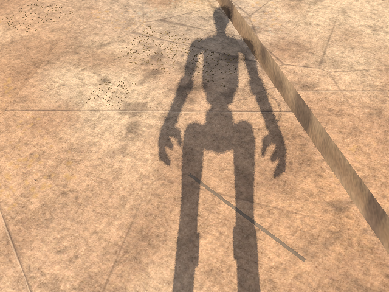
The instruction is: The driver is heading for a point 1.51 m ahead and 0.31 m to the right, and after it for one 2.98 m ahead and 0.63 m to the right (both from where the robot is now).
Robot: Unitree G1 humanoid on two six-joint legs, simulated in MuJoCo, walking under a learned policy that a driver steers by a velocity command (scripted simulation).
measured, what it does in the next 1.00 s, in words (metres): walks ahead: left foot, then right foot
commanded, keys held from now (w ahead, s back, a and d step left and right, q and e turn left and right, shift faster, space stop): w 0.40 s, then no key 0.38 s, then w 0.22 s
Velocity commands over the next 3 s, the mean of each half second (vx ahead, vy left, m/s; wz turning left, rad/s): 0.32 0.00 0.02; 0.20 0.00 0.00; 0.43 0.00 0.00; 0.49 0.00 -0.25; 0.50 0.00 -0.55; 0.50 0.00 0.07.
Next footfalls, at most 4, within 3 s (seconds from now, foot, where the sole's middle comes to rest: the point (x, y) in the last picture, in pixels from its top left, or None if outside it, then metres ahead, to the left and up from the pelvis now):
0.02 left None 0.00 0.12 -0.78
0.34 right None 0.18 -0.12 -0.78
0.78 left None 0.38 0.04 -0.78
1.22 right None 0.40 -0.16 -0.78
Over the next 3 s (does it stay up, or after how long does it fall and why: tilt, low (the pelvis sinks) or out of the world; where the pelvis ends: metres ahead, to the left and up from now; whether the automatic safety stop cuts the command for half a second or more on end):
stays up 1.24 -0.21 0.00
